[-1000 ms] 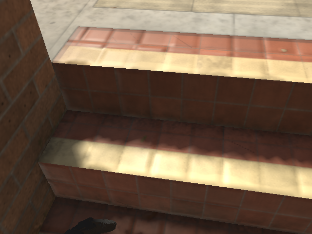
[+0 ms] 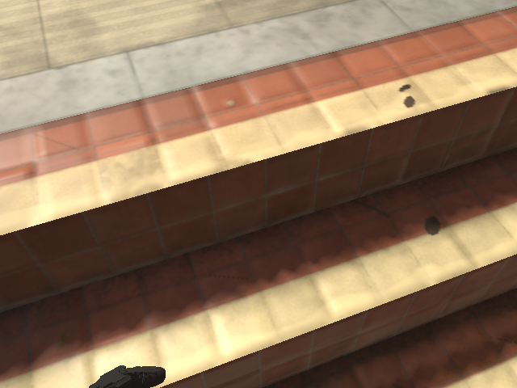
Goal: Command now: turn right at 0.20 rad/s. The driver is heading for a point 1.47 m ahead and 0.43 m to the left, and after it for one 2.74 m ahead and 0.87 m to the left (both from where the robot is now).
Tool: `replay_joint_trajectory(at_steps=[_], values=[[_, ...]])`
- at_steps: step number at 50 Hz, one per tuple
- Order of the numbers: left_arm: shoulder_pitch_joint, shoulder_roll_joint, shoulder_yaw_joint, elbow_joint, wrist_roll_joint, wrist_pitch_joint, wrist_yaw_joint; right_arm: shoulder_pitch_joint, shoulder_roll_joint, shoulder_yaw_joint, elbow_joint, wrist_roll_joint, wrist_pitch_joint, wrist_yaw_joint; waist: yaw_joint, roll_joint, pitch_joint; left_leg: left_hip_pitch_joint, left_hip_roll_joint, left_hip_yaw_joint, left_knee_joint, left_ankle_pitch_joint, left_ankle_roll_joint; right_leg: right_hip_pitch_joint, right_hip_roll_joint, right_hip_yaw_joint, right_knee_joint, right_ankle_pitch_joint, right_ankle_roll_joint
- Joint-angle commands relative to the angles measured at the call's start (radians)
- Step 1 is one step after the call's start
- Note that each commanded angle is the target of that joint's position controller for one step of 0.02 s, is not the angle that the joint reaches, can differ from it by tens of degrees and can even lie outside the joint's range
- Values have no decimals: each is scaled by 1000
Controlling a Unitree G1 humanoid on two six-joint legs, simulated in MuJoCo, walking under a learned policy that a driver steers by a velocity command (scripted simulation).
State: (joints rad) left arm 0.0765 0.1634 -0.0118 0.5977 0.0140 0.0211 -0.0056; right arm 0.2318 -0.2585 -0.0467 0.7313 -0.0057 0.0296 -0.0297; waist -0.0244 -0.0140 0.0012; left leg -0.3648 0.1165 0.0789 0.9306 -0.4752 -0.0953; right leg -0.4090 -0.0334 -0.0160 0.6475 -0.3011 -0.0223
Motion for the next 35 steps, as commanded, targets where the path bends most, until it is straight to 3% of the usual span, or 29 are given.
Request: replay_joint_trajectory(at_steps=[1,2,3,4,6,7,8,9,10,11,12,13,14,16,20,25,35], values=[[-43,96,20,-73,17,-5,17,58,21,8,-1,3,-8,3,-22,-125,-187,-84,-10,-111,322,-32,-32,213,-266,274,-232,740,-228],[-66,93,16,-76,18,-4,21,88,19,2,21,-7,-3,-6,-39,-102,-184,-57,-23,-110,404,-7,-27,175,-250,224,-216,819,-219],[-89,87,19,-72,11,-3,20,105,32,7,30,-14,-5,-10,-56,-59,-185,-45,-23,-108,354,52,-9,188,-209,165,-203,841,-201],[-105,87,22,-77,4,-6,18,99,60,22,20,-17,-7,-13,-62,-60,-166,-27,-21,-89,171,65,3,208,-162,103,-198,817,-178],[-57,53,15,-69,8,-1,18,64,71,33,16,-11,-4,-22,-10,-110,-137,11,-55,-55,-88,-20,17,279,-160,113,-215,804,-183],[-41,17,5,-65,12,1,22,103,64,31,46,-11,-2,-25,-4,-129,-135,53,-42,-69,-171,14,21,284,-190,146,-215,815,-191],[-30,-3,-2,-56,0,5,26,133,81,35,64,-11,-1,-25,-11,-139,-113,77,-40,-70,-364,75,36,295,-174,147,-199,745,-181],[-6,-25,-7,-38,-20,-6,22,166,81,39,98,-31,2,-21,-9,-112,-91,123,-26,-88,-467,281,53,263,-139,133,-170,637,-142],[45,-24,-4,-5,-30,-17,12,155,60,40,108,-45,2,-18,17,-46,-88,162,-1,-122,-479,546,75,219,-95,114,-152,419,-102],[76,-1,4,23,-31,-23,-1,141,37,39,99,-41,1,-13,31,17,-78,187,21,-124,-495,620,106,166,-67,87,-149,194,-72],[119,0,9,36,-20,-26,-6,104,15,26,98,-26,0,-19,60,105,-69,192,23,-116,-487,554,142,156,-67,93,-211,42,-42],[83,29,16,47,-18,-25,1,102,36,21,104,-14,-2,-18,28,91,-19,165,9,-114,-514,402,160,132,-55,90,-224,0,-27],[40,52,23,50,-31,-24,10,103,51,21,116,-18,-6,-20,8,65,22,151,0,-114,-542,333,166,109,-50,79,-219,7,-24],[33,46,22,64,-44,-21,22,107,53,20,141,-26,-15,-22,3,65,45,141,-6,-115,-569,335,178,104,-49,63,-201,27,-26],[67,33,20,98,-34,-22,18,135,48,21,179,-24,-22,-21,0,25,19,165,-12,-105,-582,337,181,121,-51,65,-207,75,-39],[115,45,20,134,-32,-20,16,152,35,23,211,-23,-23,-19,0,-5,-6,188,-20,-94,-584,354,177,139,-52,67,-210,145,-45],[174,69,17,171,-32,-16,20,180,33,33,266,-21,-22,-12,6,-13,2,186,-26,-78,-590,345,160,166,-57,77,-226,202,-55]])
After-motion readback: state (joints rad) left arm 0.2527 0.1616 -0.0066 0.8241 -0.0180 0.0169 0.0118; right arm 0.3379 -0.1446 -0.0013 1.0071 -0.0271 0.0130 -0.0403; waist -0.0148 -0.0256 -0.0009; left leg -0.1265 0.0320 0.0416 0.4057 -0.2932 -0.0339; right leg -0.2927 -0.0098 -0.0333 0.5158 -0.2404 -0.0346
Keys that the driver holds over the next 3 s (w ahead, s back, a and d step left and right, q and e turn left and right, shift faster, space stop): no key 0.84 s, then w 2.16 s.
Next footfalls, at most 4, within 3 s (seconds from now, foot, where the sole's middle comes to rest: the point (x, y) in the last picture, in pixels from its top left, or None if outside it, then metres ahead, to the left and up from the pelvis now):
0.20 left None -0.01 0.14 -0.76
1.54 left None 0.25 0.20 -0.54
2.12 right None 0.05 -0.11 -0.76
2.52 left None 0.24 0.17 -0.56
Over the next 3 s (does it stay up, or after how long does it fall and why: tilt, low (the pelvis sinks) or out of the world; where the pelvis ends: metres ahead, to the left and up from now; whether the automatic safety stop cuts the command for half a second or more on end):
stays up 0.24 -0.04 0.18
